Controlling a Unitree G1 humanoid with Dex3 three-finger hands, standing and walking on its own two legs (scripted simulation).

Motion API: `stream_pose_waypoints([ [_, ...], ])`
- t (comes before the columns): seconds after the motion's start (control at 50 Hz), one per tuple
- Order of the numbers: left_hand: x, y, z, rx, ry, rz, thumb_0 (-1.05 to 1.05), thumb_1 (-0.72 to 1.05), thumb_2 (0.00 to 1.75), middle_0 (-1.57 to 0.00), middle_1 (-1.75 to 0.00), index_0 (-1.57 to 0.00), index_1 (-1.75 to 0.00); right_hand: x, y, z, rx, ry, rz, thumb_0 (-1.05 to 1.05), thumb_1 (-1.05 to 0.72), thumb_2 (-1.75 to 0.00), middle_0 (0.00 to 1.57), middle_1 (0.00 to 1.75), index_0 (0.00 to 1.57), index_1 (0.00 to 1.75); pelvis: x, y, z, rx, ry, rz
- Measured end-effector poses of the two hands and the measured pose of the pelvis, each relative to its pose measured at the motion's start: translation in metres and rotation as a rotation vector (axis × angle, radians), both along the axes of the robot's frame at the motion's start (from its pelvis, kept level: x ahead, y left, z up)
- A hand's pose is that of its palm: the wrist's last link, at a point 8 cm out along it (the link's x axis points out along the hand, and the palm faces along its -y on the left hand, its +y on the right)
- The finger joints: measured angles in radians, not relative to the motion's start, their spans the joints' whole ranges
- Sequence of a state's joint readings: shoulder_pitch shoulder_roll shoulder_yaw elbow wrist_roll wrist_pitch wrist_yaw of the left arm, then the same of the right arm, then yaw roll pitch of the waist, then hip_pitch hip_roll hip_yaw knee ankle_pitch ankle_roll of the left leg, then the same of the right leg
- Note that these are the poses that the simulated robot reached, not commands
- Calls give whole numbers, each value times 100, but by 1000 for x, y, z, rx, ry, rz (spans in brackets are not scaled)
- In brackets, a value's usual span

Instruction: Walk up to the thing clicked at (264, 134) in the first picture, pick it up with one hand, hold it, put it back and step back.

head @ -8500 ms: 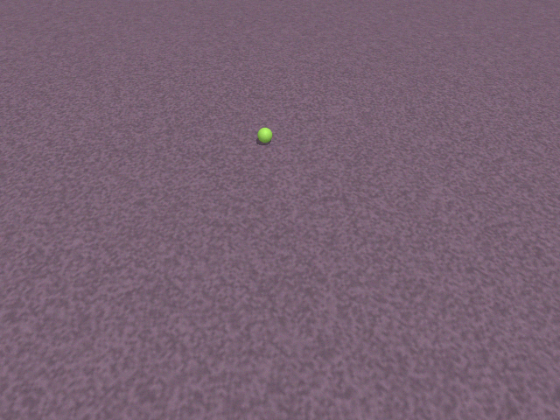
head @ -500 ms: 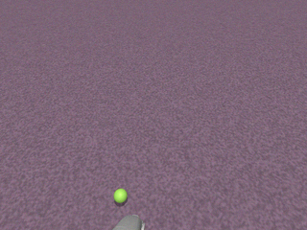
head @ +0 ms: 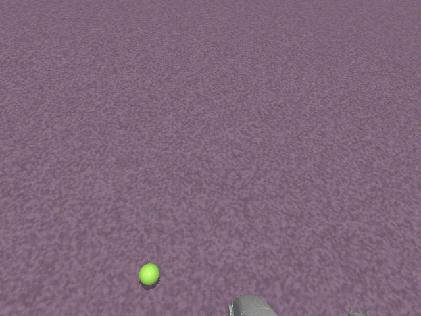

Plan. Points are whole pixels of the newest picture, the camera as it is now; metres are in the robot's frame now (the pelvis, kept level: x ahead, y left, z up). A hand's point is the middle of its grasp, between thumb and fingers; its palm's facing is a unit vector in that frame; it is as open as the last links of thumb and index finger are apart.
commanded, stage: walk up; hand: left
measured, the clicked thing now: (149, 274) +0.38 +0.22 -0.72
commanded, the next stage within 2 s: stand in 1.84 s
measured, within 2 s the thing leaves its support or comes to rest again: neither
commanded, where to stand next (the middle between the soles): +0.02 +0.00 m, yaw -3 degrees
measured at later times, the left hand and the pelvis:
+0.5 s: hand out of the picture +0.08 +0.29 -0.15, palm faces +0.04 -0.87 -0.50, open 7.3 cm; pelvis -0.02 -0.01 -0.03, yaw +4 degrees
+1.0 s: hand out of the picture +0.02 +0.27 -0.15, palm faces -0.02 -0.93 -0.36, open 7.3 cm; pelvis -0.01 +0.01 +0.00, yaw +0 degrees
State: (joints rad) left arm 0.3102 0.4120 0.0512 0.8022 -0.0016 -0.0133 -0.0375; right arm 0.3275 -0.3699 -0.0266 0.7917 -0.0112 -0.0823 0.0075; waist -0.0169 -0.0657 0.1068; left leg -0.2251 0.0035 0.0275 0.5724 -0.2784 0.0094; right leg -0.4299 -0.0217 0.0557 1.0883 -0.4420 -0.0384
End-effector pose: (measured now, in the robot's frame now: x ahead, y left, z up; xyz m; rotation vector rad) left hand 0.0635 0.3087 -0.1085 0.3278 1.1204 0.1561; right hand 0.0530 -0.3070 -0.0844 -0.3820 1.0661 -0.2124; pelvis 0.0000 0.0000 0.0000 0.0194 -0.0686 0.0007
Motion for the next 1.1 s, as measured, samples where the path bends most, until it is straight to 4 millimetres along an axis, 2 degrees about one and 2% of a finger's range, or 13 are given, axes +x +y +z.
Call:
stream_pose_waypoints([
  [0.08, 28, -12, 1, 12, -21, 0, 0, 91, 89, -20, -30, -20, -30, 12, -11, -8, 1, 43, 2, 0, -91, -90, 20, 30, 21, 30, 12, -11, -2, 4, 2, -9],
  [0.18, 43, -27, -6, 75, -1, 0, 0, 91, 89, -20, -30, -20, -30, 36, -33, -43, 40, 66, -27, 0, -90, -90, 20, 30, 21, 30, 23, -31, -20, -10, 1, -17],
  [0.24, 42, -34, -3, 102, 10, -5, 0, 91, 89, -20, -30, -21, -30, 48, -37, -57, 53, 90, -35, 1, -91, -90, 20, 30, 21, 30, 18, -35, -23, -9, 4, -8],
  [0.3, 37, -33, 5, 127, 10, -4, 0, 91, 89, -20, -30, -21, -30, 53, -36, -63, 65, 106, -21, 1, -91, -90, 20, 30, 20, 30, 9, -33, -21, 7, 16, -2],
  [0.42, 20, -11, 13, 179, -20, 34, 0, 90, 89, -21, -30, -21, -30, 36, -31, -67, 56, 154, 17, 0, -91, -90, 20, 30, 20, 30, -6, -22, -24, -4, 41, 30],
  [0.56, -15, 32, -8, 158, -36, 111, 0, 90, 89, -20, -30, -21, -30, -4, -9, -55, 9, 184, 29, 0, -91, -90, 20, 30, 20, 30, -23, 2, -32, 28, 3, 40],
  [0.62, -32, 37, -10, 129, 28, 127, 0, 91, 89, -20, -30, -21, -30, -21, -2, -39, 4, 179, 6, 0, -91, -90, 20, 30, 21, 30, -23, 8, -21, -26, 10, 58],
  [0.68, -46, 37, -10, 98, 64, 139, 0, 91, 89, -20, -30, -21, -30, -27, 3, -25, -11, 182, 2, 1, -91, -90, 20, 30, 21, 30, -25, 7, -11, -29, 26, 52],
  [0.8, -66, 23, -17, 63, 170, 107, 0, 91, 89, -20, -30, -20, -30, -15, -6, -19, -23, 141, 8, 1, -90, -90, 21, 30, 21, 30, -23, 4, -9, -22, 49, 16],
  [0.86, -63, 9, -16, 52, 177, 85, 0, 91, 89, -20, -30, -20, -30, -6, -13, -25, -18, 124, -5, 1, -91, -90, 20, 30, 21, 30, -21, 2, -10, -62, 33, 10],
  [0.94, -54, -1, -8, 29, 128, 67, 0, 91, 89, -20, -30, -21, -30, 7, -5, -24, 6, 107, 0, 1, -91, -90, 20, 30, 21, 30, -16, 2, -3, -29, 29, 2],
  [1.02, -43, 3, -3, 26, 101, 51, 0, 90, 89, -20, -30, -21, -30, 24, 8, -20, 26, 61, 17, 1, -91, -90, 20, 30, 21, 30, -14, 10, 1, -18, 26, 2],
  [1.1, -27, 18, -11, 28, 91, 41, 0, 90, 89, -21, -30, -21, -30, 32, 21, -23, 21, 16, 1, 0, -91, -90, 20, 30, 21, 30, -12, 23, -6, -9, 17, -12],
])
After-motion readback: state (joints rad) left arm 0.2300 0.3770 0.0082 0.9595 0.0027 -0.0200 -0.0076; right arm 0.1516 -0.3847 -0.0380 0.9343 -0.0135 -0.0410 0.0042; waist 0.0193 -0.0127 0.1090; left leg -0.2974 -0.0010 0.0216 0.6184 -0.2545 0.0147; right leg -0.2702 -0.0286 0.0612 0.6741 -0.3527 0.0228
